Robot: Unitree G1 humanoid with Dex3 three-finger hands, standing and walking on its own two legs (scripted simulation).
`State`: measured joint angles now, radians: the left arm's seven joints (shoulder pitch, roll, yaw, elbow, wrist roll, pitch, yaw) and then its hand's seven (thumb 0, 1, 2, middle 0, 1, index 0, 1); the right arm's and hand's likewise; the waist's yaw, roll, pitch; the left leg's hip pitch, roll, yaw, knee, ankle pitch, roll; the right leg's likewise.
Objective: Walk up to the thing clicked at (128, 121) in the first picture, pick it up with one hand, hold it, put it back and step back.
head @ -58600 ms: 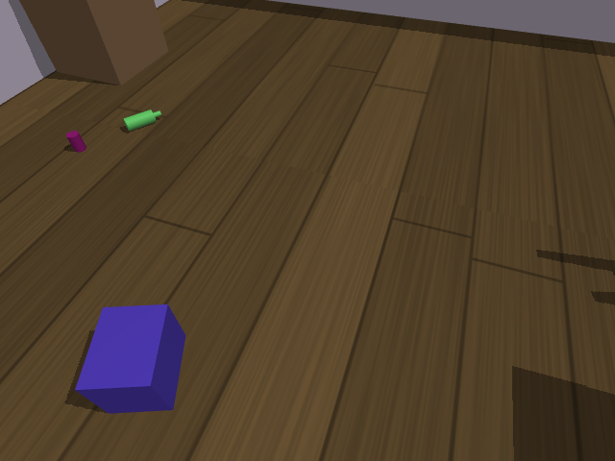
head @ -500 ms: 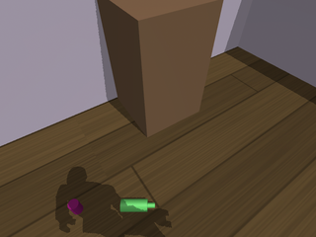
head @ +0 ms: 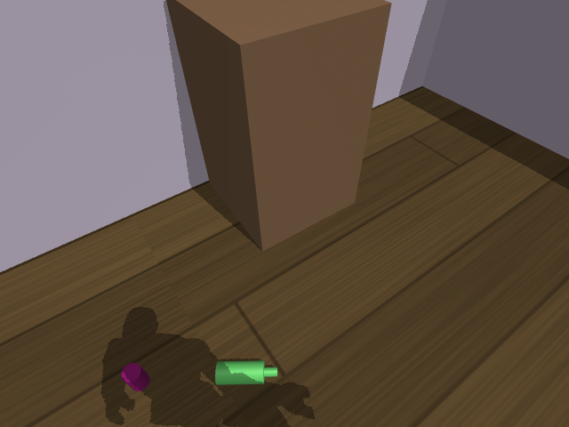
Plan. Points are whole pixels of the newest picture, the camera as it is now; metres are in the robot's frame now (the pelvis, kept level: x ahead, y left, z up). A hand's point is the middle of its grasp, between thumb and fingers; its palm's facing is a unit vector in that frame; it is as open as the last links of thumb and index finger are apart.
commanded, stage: stand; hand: left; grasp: from above
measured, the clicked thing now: (247, 372) +0.44 +0.17 -0.74
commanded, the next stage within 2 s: step back in 1.48 s
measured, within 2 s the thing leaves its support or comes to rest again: neither
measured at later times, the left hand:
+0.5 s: hand out of the picture +0.08 +0.24 -0.16, palm faces +0.01 -0.94 -0.33, open 7.4 cm
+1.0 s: hand out of the picture +0.10 +0.24 -0.16, palm faces +0.01 -0.94 -0.34, open 7.4 cm
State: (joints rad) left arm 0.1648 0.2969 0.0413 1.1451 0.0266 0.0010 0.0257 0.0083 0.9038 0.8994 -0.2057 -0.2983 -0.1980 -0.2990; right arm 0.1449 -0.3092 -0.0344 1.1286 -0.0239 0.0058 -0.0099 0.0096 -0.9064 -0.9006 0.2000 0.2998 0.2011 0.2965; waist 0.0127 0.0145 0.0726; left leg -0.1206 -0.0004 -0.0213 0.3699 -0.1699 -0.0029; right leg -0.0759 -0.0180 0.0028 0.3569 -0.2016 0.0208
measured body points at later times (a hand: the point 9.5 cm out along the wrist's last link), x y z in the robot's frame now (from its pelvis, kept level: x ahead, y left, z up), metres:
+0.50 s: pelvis +0.01 +0.00 +0.00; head +0.02 +0.00 +0.45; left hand +0.08 +0.29 -0.14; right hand +0.08 -0.29 -0.14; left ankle +0.03 +0.12 -0.75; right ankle +0.00 -0.13 -0.75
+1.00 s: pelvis +0.02 +0.00 +0.00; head +0.03 +0.00 +0.45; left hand +0.09 +0.29 -0.13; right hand +0.09 -0.30 -0.13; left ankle +0.03 +0.12 -0.75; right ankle +0.00 -0.13 -0.75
